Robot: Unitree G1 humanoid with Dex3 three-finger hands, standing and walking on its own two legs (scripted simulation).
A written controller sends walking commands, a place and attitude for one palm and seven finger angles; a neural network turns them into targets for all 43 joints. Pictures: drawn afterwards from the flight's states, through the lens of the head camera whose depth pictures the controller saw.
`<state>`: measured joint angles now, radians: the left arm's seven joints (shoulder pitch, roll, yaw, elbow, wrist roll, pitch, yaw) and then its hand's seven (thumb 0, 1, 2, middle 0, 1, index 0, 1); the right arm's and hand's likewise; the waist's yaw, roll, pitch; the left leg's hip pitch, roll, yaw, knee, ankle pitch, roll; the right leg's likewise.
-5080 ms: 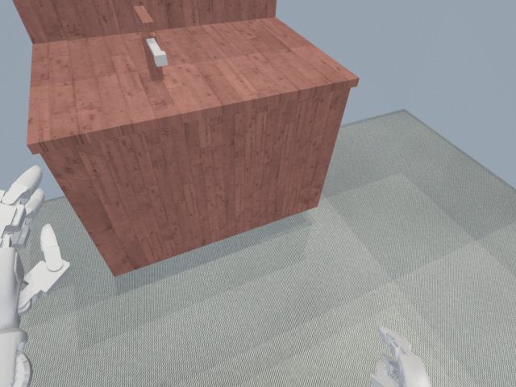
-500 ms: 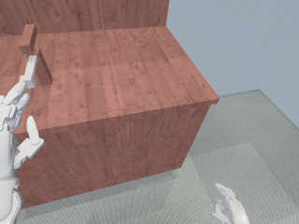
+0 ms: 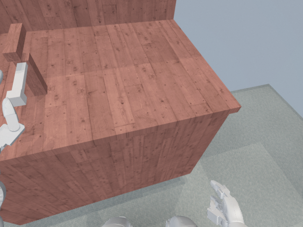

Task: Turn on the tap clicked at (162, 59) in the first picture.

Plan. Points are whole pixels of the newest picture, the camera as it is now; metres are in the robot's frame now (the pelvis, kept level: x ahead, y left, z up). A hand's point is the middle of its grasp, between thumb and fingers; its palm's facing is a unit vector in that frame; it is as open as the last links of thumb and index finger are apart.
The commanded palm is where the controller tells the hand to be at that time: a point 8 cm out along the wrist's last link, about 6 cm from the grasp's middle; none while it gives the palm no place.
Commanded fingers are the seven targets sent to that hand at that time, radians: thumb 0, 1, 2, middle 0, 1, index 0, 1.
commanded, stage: come to a stop and stand still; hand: left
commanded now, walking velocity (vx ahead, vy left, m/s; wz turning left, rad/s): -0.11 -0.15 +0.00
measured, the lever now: (16, 98) +0.34 +0.34 +0.14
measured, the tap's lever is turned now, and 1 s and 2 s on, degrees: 0 0 0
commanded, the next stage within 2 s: look again from close up in 1.06 s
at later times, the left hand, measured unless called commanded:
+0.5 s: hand (33, 120) +0.26 +0.25 +0.19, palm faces +0.38 -0.86 -0.35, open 7.4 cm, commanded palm +0.19 +0.29 +0.20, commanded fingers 0.00 0.90 0.90 -0.20 -0.30 -0.20 -0.30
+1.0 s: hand (3, 145) +0.21 +0.29 +0.16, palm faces +0.36 -0.86 -0.35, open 7.4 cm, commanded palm +0.15 +0.31 +0.20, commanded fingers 0.00 0.90 0.90 -0.20 -0.30 -0.20 -0.30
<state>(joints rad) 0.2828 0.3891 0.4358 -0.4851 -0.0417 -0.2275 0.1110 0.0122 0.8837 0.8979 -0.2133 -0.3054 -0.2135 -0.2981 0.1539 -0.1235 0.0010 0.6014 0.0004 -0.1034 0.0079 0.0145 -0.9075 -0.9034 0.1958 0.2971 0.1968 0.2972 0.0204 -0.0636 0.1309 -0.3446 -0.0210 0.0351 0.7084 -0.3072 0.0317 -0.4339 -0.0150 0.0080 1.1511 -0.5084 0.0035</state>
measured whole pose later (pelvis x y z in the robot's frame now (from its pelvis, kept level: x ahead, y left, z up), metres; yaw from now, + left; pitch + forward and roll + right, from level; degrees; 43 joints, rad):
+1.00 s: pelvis -0.02 +0.04 +0.02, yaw -2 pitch -4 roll -1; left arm 0.34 0.37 0.34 -0.37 -0.01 -0.19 0.10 0.02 0.88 0.90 -0.22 -0.31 -0.22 -0.30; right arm 0.28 -0.18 0.04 0.58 0.01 -0.15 -0.03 0.02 -0.90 -0.90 0.20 0.30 0.20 0.30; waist 0.05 -0.05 0.09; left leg -0.24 -0.02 0.05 0.50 -0.20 0.06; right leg -0.27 0.01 -0.02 0.45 -0.18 0.00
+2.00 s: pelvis +0.02 +0.00 +0.02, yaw +0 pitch +0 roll -1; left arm 0.47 0.39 0.38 -0.58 -0.07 -0.21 0.10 0.01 0.88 0.90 -0.22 -0.31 -0.22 -0.30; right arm 0.15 -0.18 0.00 0.52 0.01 -0.10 -0.02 0.01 -0.90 -0.90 0.20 0.30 0.20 0.30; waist 0.03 0.01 0.11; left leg -0.29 0.02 -0.02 0.57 -0.28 -0.01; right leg -0.28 0.07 -0.07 0.45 -0.18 -0.06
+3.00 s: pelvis +0.01 +0.03 +0.03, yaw +2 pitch -1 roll -1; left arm 0.46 0.38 0.36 -0.51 -0.05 -0.19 0.12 0.01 0.88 0.90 -0.21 -0.31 -0.21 -0.30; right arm 0.20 -0.20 -0.01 0.56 0.01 -0.09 -0.02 0.01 -0.90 -0.90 0.20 0.30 0.20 0.30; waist 0.00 -0.02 0.08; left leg -0.13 -0.03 0.00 0.47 -0.32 0.04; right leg -0.23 0.00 -0.07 0.42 -0.17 -0.01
